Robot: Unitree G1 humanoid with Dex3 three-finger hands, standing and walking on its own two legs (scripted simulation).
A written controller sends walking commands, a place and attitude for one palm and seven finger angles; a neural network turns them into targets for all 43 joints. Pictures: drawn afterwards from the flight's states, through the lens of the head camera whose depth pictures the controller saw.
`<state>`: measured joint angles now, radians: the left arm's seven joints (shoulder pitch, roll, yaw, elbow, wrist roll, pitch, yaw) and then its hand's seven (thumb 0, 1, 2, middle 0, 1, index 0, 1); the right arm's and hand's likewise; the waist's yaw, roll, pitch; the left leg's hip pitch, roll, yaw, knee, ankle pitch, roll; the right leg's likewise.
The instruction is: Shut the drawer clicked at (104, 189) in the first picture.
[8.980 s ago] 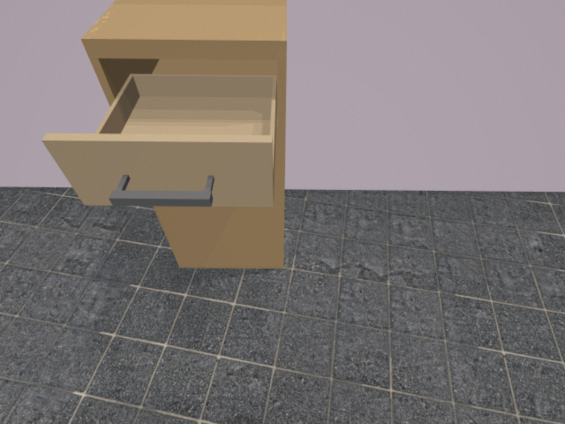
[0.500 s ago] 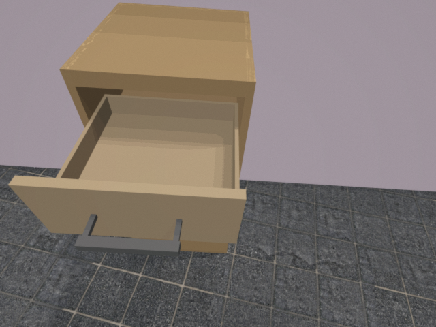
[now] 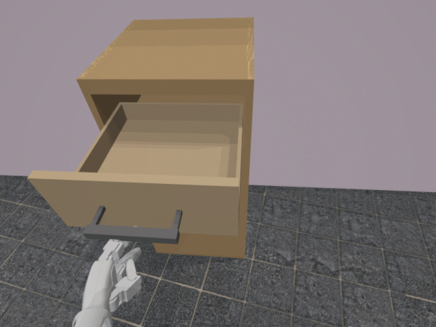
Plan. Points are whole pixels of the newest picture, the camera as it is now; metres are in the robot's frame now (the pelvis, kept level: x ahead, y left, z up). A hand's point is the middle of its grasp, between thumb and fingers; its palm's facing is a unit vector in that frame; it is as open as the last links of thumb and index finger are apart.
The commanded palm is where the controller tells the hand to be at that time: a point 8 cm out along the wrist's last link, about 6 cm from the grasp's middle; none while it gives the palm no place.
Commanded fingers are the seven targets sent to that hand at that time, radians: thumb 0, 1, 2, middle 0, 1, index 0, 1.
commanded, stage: raise the hand and make a fist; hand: left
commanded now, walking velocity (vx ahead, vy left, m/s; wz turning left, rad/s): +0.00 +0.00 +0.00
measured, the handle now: (135, 223) +0.31 +0.16 +0.05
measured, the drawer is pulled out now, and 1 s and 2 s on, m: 0.29 0.28 0.28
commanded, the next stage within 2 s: bring the fist close to the handle in 1.66 s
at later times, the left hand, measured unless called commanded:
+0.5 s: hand (150, 302) +0.17 +0.11 +0.03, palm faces -0.15 -0.99 -0.08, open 4.3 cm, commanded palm +0.12 +0.20 +0.05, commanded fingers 0.00 0.90 0.90 -0.96 -1.12 -0.96 -1.12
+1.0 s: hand (101, 302) +0.15 +0.16 +0.11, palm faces -0.04 -0.99 -0.10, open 3.1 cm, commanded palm +0.10 +0.21 +0.12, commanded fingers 0.00 0.90 0.90 -1.40 -1.60 -1.40 -1.60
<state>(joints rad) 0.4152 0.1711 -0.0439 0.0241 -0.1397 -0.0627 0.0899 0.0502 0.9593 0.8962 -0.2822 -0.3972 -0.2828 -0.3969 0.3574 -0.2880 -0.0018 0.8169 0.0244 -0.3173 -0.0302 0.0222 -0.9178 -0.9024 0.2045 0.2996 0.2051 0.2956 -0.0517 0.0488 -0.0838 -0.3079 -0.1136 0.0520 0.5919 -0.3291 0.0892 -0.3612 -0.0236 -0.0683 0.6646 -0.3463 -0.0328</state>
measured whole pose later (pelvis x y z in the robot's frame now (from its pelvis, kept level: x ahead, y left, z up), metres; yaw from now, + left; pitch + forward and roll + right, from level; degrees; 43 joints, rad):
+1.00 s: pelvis -0.01 -0.01 -0.01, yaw -1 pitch +2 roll -1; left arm 0.63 0.24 0.15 -0.37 -0.29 -0.26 -0.29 0.02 0.89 0.90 -1.27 -1.46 -1.27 -1.46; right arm 0.20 -0.25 0.02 0.59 0.07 -0.40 -0.05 0.01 -0.90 -0.90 0.20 0.30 0.20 0.30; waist 0.04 0.05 -0.09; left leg -0.39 -0.05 0.00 0.75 -0.40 0.06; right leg -0.40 0.04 -0.09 0.71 -0.35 -0.06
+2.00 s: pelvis -0.01 -0.05 +0.00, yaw -1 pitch +0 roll +0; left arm 0.52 0.30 0.29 -0.30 -0.36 -0.08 -0.33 0.02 0.89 0.90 -1.40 -1.60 -1.40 -1.60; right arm 0.22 -0.29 0.06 0.63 0.08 -0.39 -0.07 0.01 -0.90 -0.90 0.20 0.30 0.21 0.30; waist 0.04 0.07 -0.07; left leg -0.32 -0.01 -0.02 0.68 -0.36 0.01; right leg -0.32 0.09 -0.11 0.61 -0.31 -0.09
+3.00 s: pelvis +0.00 +0.01 -0.02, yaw -1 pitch +9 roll -1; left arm 0.40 0.19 0.04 -0.17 -0.21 -0.26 -0.19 0.02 0.90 0.90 -1.40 -1.60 -1.40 -1.60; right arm 0.26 -0.25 0.04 0.55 0.03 -0.24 0.00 0.01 -0.90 -0.90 0.21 0.30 0.21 0.30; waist 0.00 0.05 -0.10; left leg -0.56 -0.08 0.03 0.85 -0.44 0.09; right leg -0.58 0.02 -0.07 0.83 -0.40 -0.03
